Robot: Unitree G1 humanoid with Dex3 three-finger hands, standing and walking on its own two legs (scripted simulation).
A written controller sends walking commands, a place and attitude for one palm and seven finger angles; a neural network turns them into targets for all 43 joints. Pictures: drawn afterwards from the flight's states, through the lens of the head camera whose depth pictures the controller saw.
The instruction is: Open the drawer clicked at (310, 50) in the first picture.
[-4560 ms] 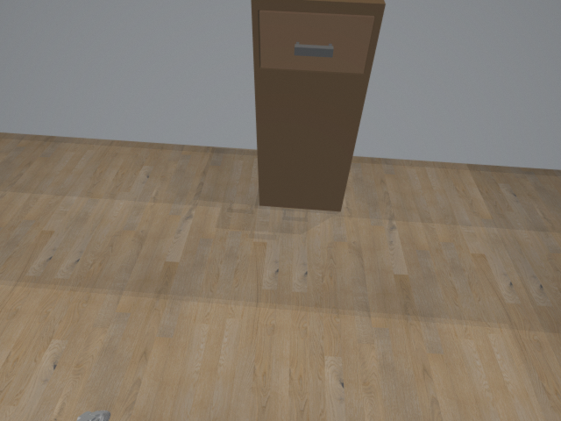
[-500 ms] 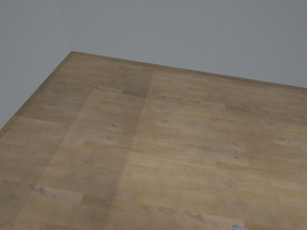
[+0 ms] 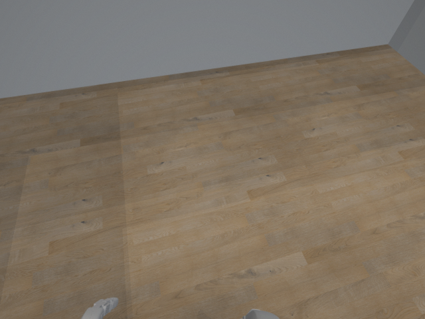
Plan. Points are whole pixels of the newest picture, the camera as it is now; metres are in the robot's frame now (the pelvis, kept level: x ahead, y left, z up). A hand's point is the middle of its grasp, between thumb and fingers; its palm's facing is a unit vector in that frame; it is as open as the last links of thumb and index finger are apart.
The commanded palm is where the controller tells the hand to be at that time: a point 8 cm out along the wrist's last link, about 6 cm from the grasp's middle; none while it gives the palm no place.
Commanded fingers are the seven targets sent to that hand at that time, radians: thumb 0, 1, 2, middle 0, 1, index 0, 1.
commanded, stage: turn to face it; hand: left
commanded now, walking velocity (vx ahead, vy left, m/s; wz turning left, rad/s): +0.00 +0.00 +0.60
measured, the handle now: out of the picture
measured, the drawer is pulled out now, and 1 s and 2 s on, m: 0.00 0.00 0.00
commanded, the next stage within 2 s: none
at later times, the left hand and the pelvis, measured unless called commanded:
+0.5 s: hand out of the picture +0.04 +0.23 -0.19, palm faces +0.27 -0.94 -0.20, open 7.4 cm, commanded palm none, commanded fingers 0.00 0.90 0.90 -0.20 -0.30 -0.20 -0.30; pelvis +0.01 +0.02 -0.01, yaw +13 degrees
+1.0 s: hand out of the picture -0.01 +0.17 -0.13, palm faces +0.51 -0.81 -0.28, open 7.4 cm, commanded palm none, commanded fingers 0.00 0.90 0.90 -0.20 -0.30 -0.20 -0.30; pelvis +0.01 -0.05 +0.01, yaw +31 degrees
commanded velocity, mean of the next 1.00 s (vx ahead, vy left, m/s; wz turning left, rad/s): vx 0.00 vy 0.00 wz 0.60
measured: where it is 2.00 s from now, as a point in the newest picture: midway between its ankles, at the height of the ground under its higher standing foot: outside the picture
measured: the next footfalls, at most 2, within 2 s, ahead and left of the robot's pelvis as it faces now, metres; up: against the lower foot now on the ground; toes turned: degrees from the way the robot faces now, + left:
right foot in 0.02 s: +0.07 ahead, -0.11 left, +0.00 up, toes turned -7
left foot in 0.42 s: +0.06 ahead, +0.12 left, +0.00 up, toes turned +21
